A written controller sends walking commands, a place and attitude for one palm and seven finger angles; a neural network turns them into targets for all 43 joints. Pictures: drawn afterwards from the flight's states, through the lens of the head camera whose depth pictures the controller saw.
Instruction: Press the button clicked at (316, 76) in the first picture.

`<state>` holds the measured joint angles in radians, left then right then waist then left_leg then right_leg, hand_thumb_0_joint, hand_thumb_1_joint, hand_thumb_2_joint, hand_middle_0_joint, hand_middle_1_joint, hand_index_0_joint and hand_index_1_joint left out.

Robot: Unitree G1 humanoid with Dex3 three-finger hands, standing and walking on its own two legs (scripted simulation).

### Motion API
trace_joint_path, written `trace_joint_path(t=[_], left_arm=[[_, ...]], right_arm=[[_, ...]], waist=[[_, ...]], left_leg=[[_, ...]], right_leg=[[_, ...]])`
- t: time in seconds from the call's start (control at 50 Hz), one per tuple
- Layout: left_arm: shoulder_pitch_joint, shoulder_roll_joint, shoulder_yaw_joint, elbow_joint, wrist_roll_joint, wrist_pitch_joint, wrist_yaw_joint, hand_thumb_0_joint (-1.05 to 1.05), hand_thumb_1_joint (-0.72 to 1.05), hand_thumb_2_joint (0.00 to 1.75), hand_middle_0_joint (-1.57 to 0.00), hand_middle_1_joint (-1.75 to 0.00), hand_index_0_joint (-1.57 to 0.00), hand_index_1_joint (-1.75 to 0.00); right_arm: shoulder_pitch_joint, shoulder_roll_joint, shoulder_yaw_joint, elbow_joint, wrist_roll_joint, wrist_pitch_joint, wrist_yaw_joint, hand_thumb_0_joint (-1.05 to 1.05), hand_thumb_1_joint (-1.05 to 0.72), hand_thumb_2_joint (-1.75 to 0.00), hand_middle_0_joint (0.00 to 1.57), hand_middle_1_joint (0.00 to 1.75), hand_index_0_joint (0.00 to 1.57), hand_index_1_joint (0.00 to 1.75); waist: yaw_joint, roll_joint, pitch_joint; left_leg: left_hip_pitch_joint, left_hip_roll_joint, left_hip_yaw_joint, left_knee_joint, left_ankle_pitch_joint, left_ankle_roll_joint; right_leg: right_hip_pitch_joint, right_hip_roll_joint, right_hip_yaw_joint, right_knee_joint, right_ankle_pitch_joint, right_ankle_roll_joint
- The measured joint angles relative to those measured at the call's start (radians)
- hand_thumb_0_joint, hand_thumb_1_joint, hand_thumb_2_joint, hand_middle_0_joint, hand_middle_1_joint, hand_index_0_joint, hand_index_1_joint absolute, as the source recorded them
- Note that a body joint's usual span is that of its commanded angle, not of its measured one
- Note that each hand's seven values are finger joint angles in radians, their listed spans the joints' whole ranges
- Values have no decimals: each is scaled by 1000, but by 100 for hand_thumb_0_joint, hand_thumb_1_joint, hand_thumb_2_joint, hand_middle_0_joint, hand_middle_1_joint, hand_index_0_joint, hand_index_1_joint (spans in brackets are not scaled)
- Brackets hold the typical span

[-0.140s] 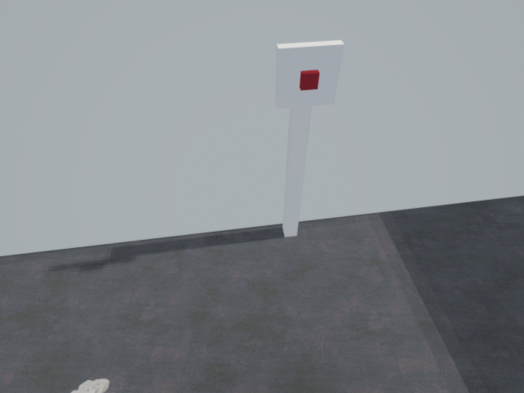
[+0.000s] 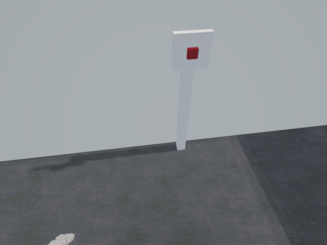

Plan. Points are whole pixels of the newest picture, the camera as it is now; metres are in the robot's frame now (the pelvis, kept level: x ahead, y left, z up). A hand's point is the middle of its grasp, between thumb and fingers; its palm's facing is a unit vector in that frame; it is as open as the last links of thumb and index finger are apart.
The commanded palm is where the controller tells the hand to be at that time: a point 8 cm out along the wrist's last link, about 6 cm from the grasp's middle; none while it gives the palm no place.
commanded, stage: stand and wait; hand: left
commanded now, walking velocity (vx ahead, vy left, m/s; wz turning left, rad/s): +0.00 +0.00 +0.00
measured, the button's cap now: (192, 53) +0.91 -0.08 +0.04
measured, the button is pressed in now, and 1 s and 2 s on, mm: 0 0 0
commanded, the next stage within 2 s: look at it before walking up in 0.68 s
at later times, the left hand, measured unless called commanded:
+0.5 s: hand out of the picture +0.04 +0.23 -0.15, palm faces -0.01 -0.94 -0.33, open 7.4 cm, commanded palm none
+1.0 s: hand out of the picture +0.05 +0.23 -0.15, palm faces -0.01 -0.95 -0.32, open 7.4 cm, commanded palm none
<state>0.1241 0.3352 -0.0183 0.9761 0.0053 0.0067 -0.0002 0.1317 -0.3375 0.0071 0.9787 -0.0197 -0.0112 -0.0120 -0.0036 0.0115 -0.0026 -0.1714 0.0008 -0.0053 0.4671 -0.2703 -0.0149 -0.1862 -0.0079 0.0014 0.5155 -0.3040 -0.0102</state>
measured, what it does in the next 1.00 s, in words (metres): stands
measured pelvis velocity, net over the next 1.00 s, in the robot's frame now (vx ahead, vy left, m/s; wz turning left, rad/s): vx -0.02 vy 0.00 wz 0.00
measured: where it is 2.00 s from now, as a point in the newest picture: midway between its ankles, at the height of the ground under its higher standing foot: outside the picture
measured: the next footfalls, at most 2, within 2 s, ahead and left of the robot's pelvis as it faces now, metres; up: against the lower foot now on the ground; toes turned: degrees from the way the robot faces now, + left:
none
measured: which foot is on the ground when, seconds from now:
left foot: down 0.00-1.00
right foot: down 0.00-1.00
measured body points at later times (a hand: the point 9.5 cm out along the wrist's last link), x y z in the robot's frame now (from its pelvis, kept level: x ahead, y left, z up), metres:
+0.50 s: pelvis -0.02 -0.01 +0.01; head -0.02 -0.02 +0.46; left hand +0.04 +0.28 -0.13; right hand +0.05 -0.30 -0.13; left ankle -0.01 +0.13 -0.74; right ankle -0.02 -0.11 -0.74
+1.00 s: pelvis -0.02 +0.00 +0.01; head -0.02 -0.01 +0.46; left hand +0.05 +0.28 -0.13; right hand +0.04 -0.29 -0.13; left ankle -0.01 +0.13 -0.74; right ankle -0.02 -0.11 -0.74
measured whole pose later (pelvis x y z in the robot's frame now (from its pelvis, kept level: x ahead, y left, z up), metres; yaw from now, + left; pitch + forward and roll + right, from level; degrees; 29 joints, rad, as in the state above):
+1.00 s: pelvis -0.02 +0.00 +0.01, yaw +0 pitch -2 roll +0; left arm 0.15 0.31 -0.01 1.09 0.01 0.00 0.00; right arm 0.16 -0.31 0.01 1.11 -0.01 -0.02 -0.01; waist 0.00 0.00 0.02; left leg -0.15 0.01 -0.01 0.37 -0.19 -0.02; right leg -0.16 0.01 -0.01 0.41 -0.22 -0.02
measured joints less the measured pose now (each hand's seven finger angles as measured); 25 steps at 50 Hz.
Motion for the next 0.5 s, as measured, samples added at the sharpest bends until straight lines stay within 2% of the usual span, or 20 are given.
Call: trace_joint_path(t=[0.16, 0.5], left_arm=[[5, -17, 0, 31, 1, -2, -2, 1, 90, 90, -20, -30, -20, -30], [46, -13, 9, 107, 1, 0, -2, 1, 90, 90, -20, -30, -20, -30]], right_arm=[[-11, 14, 5, 33, 1, -2, 0, 1, -90, -90, 20, 30, 20, 30], [30, 9, -1, 113, 5, 5, 0, 1, -90, -90, 20, 30, 20, 30]], waist=[[6, -2, 7], [8, -5, 29]], left_leg=[[14, 6, -4, -37, 28, -7], [18, 19, -11, -75, 68, -15]], right_leg=[[13, 5, -5, -32, 24, -5], [24, 18, -12, -83, 71, -13]])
